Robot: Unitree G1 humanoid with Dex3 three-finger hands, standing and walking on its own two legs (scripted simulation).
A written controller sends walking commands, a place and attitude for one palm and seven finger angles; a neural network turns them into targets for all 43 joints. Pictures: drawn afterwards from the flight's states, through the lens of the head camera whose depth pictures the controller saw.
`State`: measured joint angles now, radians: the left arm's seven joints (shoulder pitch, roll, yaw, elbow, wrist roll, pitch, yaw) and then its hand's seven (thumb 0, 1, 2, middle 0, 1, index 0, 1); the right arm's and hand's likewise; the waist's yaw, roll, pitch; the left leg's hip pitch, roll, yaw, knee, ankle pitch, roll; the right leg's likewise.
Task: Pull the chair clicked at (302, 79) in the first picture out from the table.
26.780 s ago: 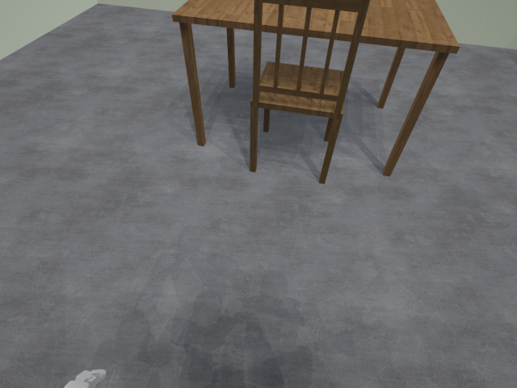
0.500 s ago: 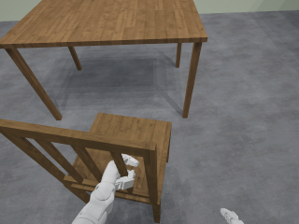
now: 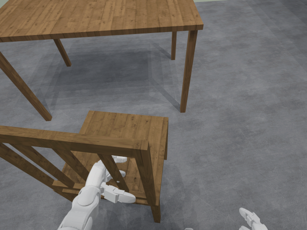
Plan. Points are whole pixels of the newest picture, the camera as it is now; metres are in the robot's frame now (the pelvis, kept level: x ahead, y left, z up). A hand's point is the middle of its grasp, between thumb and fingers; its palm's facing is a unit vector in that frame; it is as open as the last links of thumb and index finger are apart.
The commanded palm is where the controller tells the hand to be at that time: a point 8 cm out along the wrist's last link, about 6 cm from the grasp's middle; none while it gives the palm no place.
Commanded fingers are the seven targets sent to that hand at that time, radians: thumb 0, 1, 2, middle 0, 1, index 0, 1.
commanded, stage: open the thumb and straighten the fingers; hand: left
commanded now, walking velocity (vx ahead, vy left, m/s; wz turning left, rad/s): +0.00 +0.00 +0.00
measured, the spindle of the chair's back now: (82, 172) +0.29 +0.21 -0.04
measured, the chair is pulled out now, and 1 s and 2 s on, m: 0.60 0.60 0.60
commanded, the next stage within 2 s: draw the fingers out of the gap in 0.30 s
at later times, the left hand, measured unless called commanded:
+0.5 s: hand (114, 182) +0.27 +0.12 -0.07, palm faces -0.12 -0.98 -0.13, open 17.4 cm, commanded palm +0.24 +0.17 -0.04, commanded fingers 0.00 -0.55 0.20 0.00 0.00 0.00 0.00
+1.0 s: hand (106, 219) +0.17 +0.12 -0.05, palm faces -0.10 -0.99 -0.13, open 17.5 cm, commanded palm +0.15 +0.17 -0.04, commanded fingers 0.00 -0.55 0.20 0.00 0.00 0.00 0.00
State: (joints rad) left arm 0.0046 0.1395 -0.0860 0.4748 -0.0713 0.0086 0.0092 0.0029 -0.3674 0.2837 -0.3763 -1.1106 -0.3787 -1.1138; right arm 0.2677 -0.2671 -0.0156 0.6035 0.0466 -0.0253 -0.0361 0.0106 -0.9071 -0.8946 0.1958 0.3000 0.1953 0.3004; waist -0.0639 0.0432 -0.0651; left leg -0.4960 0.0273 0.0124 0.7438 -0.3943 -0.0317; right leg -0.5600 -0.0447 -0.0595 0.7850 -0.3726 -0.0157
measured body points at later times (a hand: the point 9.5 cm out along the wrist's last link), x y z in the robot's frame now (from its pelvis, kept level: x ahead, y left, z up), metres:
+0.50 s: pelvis +0.01 +0.01 -0.01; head +0.07 +0.00 +0.43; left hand +0.27 +0.17 -0.05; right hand +0.16 -0.24 -0.11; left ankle -0.01 +0.14 -0.71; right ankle +0.01 -0.10 -0.71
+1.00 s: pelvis +0.01 +0.02 -0.03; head +0.05 +0.01 +0.42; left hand +0.17 +0.18 -0.04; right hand +0.19 -0.22 -0.10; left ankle -0.01 +0.14 -0.71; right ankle +0.01 -0.10 -0.71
